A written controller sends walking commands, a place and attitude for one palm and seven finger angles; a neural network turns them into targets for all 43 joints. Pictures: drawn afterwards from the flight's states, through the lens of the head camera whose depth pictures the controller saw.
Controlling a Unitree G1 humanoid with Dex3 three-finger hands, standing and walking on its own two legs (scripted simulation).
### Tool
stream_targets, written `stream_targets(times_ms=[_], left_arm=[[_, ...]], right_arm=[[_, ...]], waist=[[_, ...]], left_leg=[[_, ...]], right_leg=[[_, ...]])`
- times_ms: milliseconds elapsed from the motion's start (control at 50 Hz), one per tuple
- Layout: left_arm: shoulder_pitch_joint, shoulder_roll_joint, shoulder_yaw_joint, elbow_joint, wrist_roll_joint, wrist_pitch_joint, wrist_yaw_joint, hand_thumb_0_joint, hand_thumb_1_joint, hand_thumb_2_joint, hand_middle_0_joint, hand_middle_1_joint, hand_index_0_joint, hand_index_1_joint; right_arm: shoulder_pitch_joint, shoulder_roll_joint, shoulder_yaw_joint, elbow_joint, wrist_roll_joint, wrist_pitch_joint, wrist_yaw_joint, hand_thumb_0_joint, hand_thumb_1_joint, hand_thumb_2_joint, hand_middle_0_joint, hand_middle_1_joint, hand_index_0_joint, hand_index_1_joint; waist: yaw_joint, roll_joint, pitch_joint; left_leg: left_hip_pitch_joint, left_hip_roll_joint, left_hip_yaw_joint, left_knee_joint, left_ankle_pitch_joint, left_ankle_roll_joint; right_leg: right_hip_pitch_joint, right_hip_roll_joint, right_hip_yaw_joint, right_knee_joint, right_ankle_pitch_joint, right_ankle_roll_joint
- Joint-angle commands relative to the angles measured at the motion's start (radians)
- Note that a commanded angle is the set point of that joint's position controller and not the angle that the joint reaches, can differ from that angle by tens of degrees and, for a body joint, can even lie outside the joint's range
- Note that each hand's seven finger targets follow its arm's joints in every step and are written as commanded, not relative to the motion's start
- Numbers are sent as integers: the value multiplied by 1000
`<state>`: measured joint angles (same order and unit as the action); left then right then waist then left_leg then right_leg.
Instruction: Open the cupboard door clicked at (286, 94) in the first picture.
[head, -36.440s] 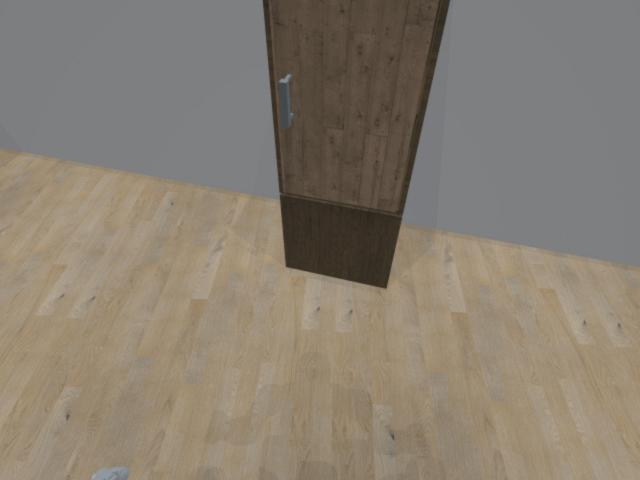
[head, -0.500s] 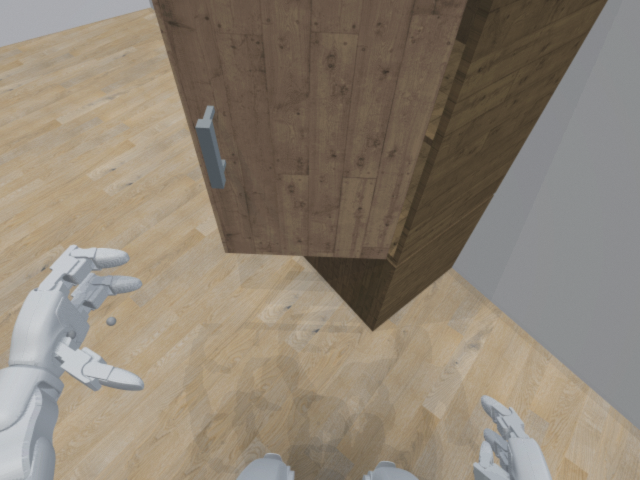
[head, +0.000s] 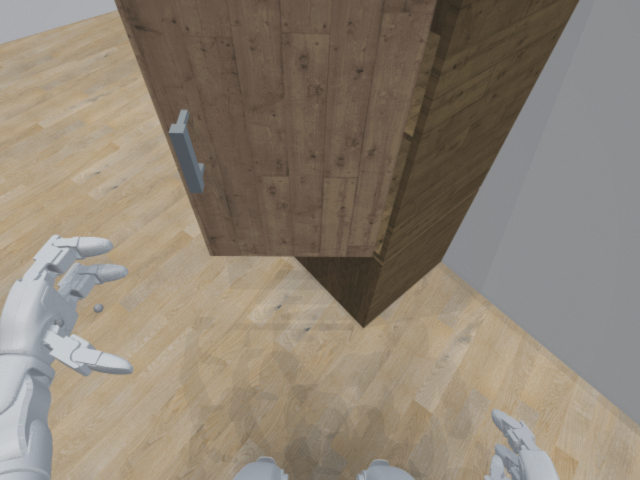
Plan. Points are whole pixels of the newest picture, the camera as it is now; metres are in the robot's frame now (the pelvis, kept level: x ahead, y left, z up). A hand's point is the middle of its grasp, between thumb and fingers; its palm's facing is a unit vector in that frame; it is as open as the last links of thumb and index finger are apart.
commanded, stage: raise the hand with hooked fingers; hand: left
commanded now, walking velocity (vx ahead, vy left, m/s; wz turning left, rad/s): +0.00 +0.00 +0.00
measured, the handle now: (190, 152) +0.57 +0.23 +0.05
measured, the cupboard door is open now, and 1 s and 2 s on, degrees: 50 50 50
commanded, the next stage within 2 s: move the hooked fingers beside the handle in 0.10 s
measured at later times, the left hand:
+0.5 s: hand (112, 275) +0.34 +0.27 +0.06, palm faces +0.06 -1.00 -0.02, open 14.0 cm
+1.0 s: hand (124, 234) +0.40 +0.28 +0.05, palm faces +0.06 -1.00 -0.01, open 14.0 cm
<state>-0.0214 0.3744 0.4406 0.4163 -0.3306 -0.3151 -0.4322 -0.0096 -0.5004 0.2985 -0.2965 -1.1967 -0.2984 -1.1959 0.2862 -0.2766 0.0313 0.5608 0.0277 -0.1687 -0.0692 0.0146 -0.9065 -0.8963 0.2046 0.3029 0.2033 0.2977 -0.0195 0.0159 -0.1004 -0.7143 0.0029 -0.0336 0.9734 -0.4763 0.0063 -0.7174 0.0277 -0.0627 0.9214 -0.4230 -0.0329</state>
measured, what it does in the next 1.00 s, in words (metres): stands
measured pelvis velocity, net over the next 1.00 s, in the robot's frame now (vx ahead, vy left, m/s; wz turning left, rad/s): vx -0.01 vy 0.01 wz -0.02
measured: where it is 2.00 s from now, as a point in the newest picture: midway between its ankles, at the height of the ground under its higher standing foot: outside the picture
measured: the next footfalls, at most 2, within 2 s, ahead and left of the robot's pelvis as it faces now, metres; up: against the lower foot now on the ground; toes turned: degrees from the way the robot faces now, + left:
none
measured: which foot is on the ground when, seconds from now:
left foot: down 0.00-1.00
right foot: down 0.00-1.00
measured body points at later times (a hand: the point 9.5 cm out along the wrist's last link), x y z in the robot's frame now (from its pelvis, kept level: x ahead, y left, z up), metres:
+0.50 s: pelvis -0.01 +0.00 +0.00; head +0.07 +0.02 +0.44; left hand +0.33 +0.32 +0.06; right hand +0.14 -0.25 -0.09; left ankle +0.00 +0.11 -0.68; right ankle +0.02 -0.10 -0.68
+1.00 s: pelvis -0.01 +0.01 -0.01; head +0.09 +0.03 +0.43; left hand +0.39 +0.33 +0.06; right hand +0.08 -0.26 -0.11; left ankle +0.00 +0.11 -0.68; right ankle +0.02 -0.10 -0.68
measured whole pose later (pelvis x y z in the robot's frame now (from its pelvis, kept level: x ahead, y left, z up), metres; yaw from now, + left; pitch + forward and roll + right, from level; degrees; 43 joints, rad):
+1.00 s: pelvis -0.01 +0.01 -0.01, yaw -1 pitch +17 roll -2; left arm -0.49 0.50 0.50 0.86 -0.23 -0.36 -0.44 -0.01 -0.50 0.30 -0.30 -1.20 -0.30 -1.20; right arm 0.33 -0.28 0.04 0.60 0.01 -0.08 -0.07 0.01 -0.91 -0.90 0.21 0.30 0.20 0.30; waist -0.08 0.01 -0.11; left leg -0.84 0.01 -0.02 1.03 -0.48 0.02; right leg -0.85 0.03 -0.05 0.96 -0.41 -0.02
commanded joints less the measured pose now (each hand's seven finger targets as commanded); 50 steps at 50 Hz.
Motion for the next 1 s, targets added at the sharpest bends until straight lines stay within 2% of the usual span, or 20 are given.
stream_targets(times_ms=[0, 60, 120, 180, 200, 240, 280, 320, 340, 400, 460, 540, 560, 660, 720, 780, 820, 880, 940, 980], left_arm=[[-168, 260, 75, -197, -35, -57, -23, 0, -500, 300, -300, -1200, -300, -1200], [-184, 270, 101, -176, -50, -55, -24, 0, -500, 300, -300, -1200, -300, -1200], [-194, 252, 89, -144, -46, -55, -22, 0, -500, 300, -300, -1200, -300, -1200], [-201, 250, 67, -167, -31, -59, -28, 0, -500, 300, -300, -1200, -300, -1200], [-229, 230, 38, -174, -24, -58, -29, 0, -500, 300, -300, -1200, -300, -1200], [-322, 267, 50, -170, -18, -61, -25, 0, -500, 300, -300, -1200, -300, -1200], [-384, 264, 42, -132, -10, -62, -20, 0, -500, 300, -300, -1200, -300, -1200], [-435, 264, 36, -105, -5, -67, -14, 0, -500, 300, -300, -1200, -300, -1200], [-477, 293, 50, -95, -3, -70, -13, 0, -500, 300, -300, -1200, -300, -1200], [-458, 297, 55, -32, 9, -60, -11, 0, -500, 300, -300, -1200, -300, -1200], [-460, 349, 95, 12, 20, -48, -13, 0, -500, 300, -300, -1200, -300, -1200], [-503, 378, 118, 77, 19, -43, -16, 0, -500, 300, -300, -1200, -300, -1200], [-512, 373, 117, 68, 20, -50, -17, 0, -500, 300, -300, -1200, -300, -1200], [-570, 353, 90, 86, 22, -75, -30, 0, -500, 300, -300, -1200, -300, -1200], [-609, 343, 71, 134, 33, -81, -33, 0, -500, 300, -300, -1200, -300, -1200], [-700, 364, 68, 165, 45, -88, -33, 0, -500, 300, -300, -1200, -300, -1200], [-726, 382, 77, 182, 57, -95, -23, 0, -500, 300, -300, -1200, -300, -1200], [-744, 453, 132, 196, 70, -109, -11, 0, -500, 300, -300, -1200, -300, -1200], [-801, 450, 119, 246, 79, -114, -3, 0, -500, 300, -300, -1200, -300, -1200], [-813, 464, 125, 298, 88, -113, -5, 0, -500, 300, -300, -1200, -300, -1200]], right_arm=[[-15, -139, -58, -139, 10, -53, -16, 0, -900, -900, 200, 300, 200, 300], [-16, -140, -57, -136, 8, -51, -20, 0, -900, -900, 200, 300, 200, 300], [-24, -136, -53, -136, 9, -51, -20, 0, -900, -900, 200, 300, 200, 300], [-21, -138, -55, -142, 9, -53, -18, 0, -900, -900, 200, 300, 200, 300], [-18, -137, -54, -141, 10, -53, -19, 0, -900, -900, 200, 300, 200, 300], [-8, -142, -54, -126, 6, -52, -26, 0, -900, -900, 200, 300, 200, 300], [-4, -141, -51, -115, 9, -50, -31, 0, -900, -900, 200, 300, 200, 300], [-6, -141, -49, -108, 9, -52, -35, 0, -900, -900, 200, 300, 200, 300], [-2, -145, -48, -103, 8, -50, -38, 0, -900, -900, 200, 300, 200, 300], [9, -145, -48, -103, 7, -41, -35, 0, -900, -900, 200, 300, 200, 300], [25, -149, -49, -106, 5, -26, -28, 0, -900, -900, 200, 300, 200, 300], [42, -155, -50, -106, 3, -7, -21, 0, -900, -900, 200, 300, 200, 300], [45, -152, -52, -107, 3, -5, -18, 0, -900, -900, 200, 300, 200, 300], [76, -157, -60, -92, 1, 10, -9, 0, -900, -900, 200, 300, 200, 300], [85, -162, -63, -81, 3, 19, -11, 0, -900, -900, 200, 300, 200, 300], [99, -167, -65, -65, 1, 28, -15, 0, -900, -900, 200, 300, 200, 300], [106, -169, -65, -61, 0, 34, -14, 0, -900, -900, 200, 300, 200, 300], [122, -171, -64, -57, -8, 45, -11, 0, -900, -900, 200, 300, 200, 300], [123, -168, -61, -53, -8, 56, -8, 0, -900, -900, 200, 300, 200, 300], [132, -172, -61, -49, -8, 66, -5, 0, -900, -900, 200, 300, 200, 300]], waist=[[10, 39, -256], [11, 8, -252], [12, 30, -223], [16, 56, -246], [3, 64, -253], [-13, 58, -253], [-24, 52, -237], [-26, 70, -237], [-24, 78, -245], [-10, 63, -282], [6, 80, -321], [1, 46, -313], [4, 72, -323], [-21, 65, -347], [-32, 77, -313], [-45, 75, -326], [-42, 85, -334], [-23, 125, -406], [-43, 101, -375], [-43, 84, -373]], left_leg=[[82, -14, 8, -145, 276, 20], [66, -14, 10, -137, 283, 19], [53, -15, 11, -142, 241, 17], [81, -13, 4, -147, 271, 16], [96, -12, 5, -145, 269, 17], [89, -9, 0, -130, 265, 18], [84, -7, -6, -136, 234, 15], [78, -9, -8, -137, 195, 14], [79, -7, -12, -132, 206, 12], [78, -9, -6, -137, 227, 12], [76, -8, -4, -131, 286, 7], [38, -6, 0, -120, 302, 10], [52, -6, 2, -122, 320, 8], [77, 0, 4, -107, 351, 10], [67, 2, 0, -114, 311, 9], [70, 4, -7, -107, 297, 10], [79, 3, -13, -108, 302, 8], [104, 4, -14, -95, 365, -1], [63, 6, -9, -81, 344, 7], [48, 8, -8, -83, 331, 9]], right_leg=[[229, -10, 59, -127, 238, 11], [241, -11, 67, -127, 254, 13], [213, -14, 66, -132, 197, 12], [211, -12, 53, -116, 225, 7], [195, -10, 51, -116, 224, 9], [180, -6, 56, -110, 219, 7], [147, -7, 50, -110, 183, 9], [131, -9, 52, -114, 136, 9], [132, -6, 53, -105, 143, 3], [157, -10, 52, -102, 172, 7], [183, -8, 50, -82, 233, 3], [196, -3, 52, -75, 263, 3], [192, -3, 52, -72, 280, 3], [162, 4, 51, -68, 301, 6], [119, 3, 44, -71, 253, 5], [93, 3, 43, -65, 231, 4], [84, 3, 40, -63, 225, 2], [106, 4, 43, -45, 264, -1], [91, 9, 45, -39, 262, 1], [95, 7, 46, -42, 260, 4]])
